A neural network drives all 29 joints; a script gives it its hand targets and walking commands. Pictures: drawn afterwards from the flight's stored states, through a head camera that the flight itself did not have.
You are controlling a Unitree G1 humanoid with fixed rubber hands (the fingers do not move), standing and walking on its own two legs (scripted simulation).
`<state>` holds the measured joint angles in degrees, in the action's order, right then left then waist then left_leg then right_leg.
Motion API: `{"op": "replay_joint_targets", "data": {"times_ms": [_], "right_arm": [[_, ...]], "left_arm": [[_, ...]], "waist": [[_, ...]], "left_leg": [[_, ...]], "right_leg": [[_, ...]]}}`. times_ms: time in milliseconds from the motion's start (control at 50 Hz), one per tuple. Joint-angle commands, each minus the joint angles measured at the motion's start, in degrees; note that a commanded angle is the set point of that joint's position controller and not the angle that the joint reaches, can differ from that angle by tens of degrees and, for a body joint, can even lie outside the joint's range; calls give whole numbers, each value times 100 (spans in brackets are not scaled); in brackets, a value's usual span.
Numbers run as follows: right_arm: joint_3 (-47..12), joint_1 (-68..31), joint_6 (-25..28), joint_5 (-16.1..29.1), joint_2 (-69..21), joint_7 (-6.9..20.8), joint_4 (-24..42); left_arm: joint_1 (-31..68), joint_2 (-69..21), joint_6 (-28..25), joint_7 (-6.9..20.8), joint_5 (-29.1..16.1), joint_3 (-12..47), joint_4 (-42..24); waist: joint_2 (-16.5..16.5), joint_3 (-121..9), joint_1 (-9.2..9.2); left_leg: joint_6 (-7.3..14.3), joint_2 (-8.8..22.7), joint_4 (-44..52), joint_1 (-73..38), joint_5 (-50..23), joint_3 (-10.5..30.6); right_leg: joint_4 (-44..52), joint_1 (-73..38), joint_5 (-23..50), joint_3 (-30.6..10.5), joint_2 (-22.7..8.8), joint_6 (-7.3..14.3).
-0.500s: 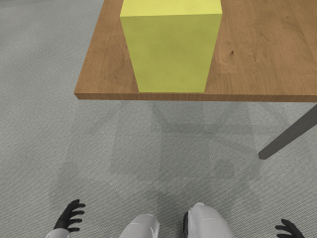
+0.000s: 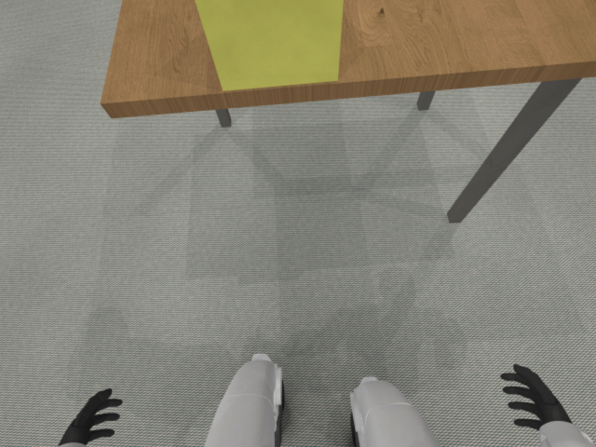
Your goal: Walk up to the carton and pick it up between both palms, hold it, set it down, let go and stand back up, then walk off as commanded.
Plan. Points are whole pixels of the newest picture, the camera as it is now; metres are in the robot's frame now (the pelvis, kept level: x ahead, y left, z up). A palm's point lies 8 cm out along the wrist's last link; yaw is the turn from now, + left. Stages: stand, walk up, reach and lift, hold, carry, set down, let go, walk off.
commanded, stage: walk off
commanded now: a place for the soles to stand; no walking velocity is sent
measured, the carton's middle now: out of the picture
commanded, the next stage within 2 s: none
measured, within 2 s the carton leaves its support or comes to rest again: neither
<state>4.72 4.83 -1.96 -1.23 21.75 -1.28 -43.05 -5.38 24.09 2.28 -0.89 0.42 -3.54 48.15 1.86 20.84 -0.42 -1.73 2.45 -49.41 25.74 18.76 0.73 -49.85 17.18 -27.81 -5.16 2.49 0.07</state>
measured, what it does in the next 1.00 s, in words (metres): walks backwards: left foot, then right foot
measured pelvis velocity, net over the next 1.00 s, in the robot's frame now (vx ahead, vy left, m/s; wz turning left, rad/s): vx -0.31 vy -0.01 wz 0.02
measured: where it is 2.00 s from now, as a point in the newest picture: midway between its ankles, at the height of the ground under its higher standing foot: outside the picture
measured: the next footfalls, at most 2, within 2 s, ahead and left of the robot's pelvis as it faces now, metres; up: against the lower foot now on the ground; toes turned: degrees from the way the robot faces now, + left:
left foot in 0.38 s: -0.11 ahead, +0.13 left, +0.00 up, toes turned +2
right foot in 0.80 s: -0.28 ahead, -0.15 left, +0.00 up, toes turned +3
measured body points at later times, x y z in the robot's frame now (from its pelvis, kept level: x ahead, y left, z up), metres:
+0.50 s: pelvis -0.17 +0.01 -0.01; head -0.13 +0.04 +0.43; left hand -0.06 +0.32 -0.14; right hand -0.05 -0.29 -0.11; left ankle -0.15 +0.13 -0.69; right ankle -0.04 -0.13 -0.67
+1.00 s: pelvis -0.31 -0.01 +0.02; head -0.33 -0.04 +0.46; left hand -0.33 +0.30 -0.10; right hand -0.23 -0.32 -0.12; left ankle -0.26 +0.12 -0.66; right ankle -0.32 -0.15 -0.69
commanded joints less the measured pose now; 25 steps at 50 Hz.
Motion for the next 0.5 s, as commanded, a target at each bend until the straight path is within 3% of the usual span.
{"op": "replay_joint_targets", "data": {"times_ms": [0,20,40,80,100,160,200,260,300,320,340,360,380,400,420,440,460,480], "right_arm": [[423,85,-26,62,1480,-200,279],[442,257,-30,88,1492,-171,178],[368,337,-20,149,1429,-138,103],[310,856,5,232,1429,-140,-64],[299,907,29,240,1416,-172,2],[257,530,84,185,1365,-191,176],[250,427,122,172,1318,-169,149],[260,599,151,182,1322,-112,25],[268,977,162,170,1325,-69,-133],[288,1307,179,146,1331,-39,-251],[349,1671,214,83,1439,-12,-388],[409,1586,244,-13,1730,5,-358],[417,1122,255,2,2042,14,-197],[470,989,227,50,2401,-9,-162],[498,585,241,-10,2429,-51,-65],[485,354,206,-82,2268,-52,-7],[398,97,191,-96,2003,-51,71],[328,-287,216,-123,1802,-66,108]], "left_arm": [[-658,1923,-107,-26,218,-410,-552],[-494,1881,-95,-48,210,-399,-601],[-343,1715,-116,-63,204,-393,-659],[-4,1353,-180,-94,177,-374,-858],[-5,1235,-183,-78,146,-389,-912],[-424,1023,-107,-97,113,-387,-990],[-591,997,-72,-130,103,-348,-898],[-464,1080,-50,-139,102,-299,-818],[-193,1212,-12,-104,96,-287,-814],[-53,1269,13,-87,83,-284,-815],[-19,1204,37,-82,47,-285,-780],[-173,918,50,-92,-45,-274,-724],[86,829,28,-151,-86,-297,-703],[685,1284,25,-204,47,-392,-947],[607,1466,-26,-164,32,-448,-910],[250,1563,-37,-79,26,-465,-705],[13,1587,-18,-38,38,-481,-483],[-253,1452,1,-35,1,-471,-335]], "waist": [[-1197,-2574,-436],[-1341,-2255,-310],[-1439,-2124,-180],[-1611,-2455,-25],[-1659,-2569,-26],[-1523,-2388,-348],[-1613,-2214,-409],[-1867,-2182,-333],[-1898,-2247,-88],[-1798,-2328,95],[-1211,-2339,304],[330,-2177,259],[807,-2012,229],[722,-1949,566],[889,-1696,400],[927,-1542,236],[815,-1545,100],[925,-1541,-39]], "left_leg": [[251,-894,-2559,-108,2252,938],[310,-736,-2517,-191,2112,1031],[360,-787,-2587,33,1907,1155],[248,-901,-2845,739,1489,1173],[161,-892,-2836,902,1456,1079],[26,-778,-2498,890,1556,693],[90,-630,-1622,781,1672,616],[213,-424,-369,312,1697,465],[314,-419,571,-533,1452,227],[424,-395,1229,-1127,1142,188],[642,-218,1872,-1774,794,692],[985,528,2556,-1830,368,2305],[1597,1701,2606,-1223,-1038,3611],[2111,2099,2902,14,-254,4458],[2138,2121,3054,848,414,4477],[1959,2002,3077,917,664,3996],[1692,1739,2878,434,264,3261],[1676,1611,2634,-74,-199,2679]], "right_leg": [[2535,100,3325,-3441,-2439,1943],[2585,342,2658,-3205,-2386,1893],[2357,-39,2818,-2671,-2142,1679],[1745,-1328,4040,-1605,-1779,1424],[1650,-1590,4236,-1413,-1723,1382],[1566,-1574,4325,-1546,-1774,1514],[1440,-1584,4486,-1570,-1779,1530],[1402,-1379,4437,-1495,-1790,1462],[1367,-666,4047,-1275,-1659,1281],[1199,-139,3543,-1093,-1515,1092],[709,725,2707,-911,-1248,807],[-469,1672,973,-415,-378,406],[-1841,2216,-746,-224,442,70],[-2531,1480,-962,-642,383,85],[-2659,807,-701,-693,130,103],[-2572,622,-524,-680,94,115],[-2627,860,-199,-755,191,135],[-2919,1268,14,-815,346,153]]}}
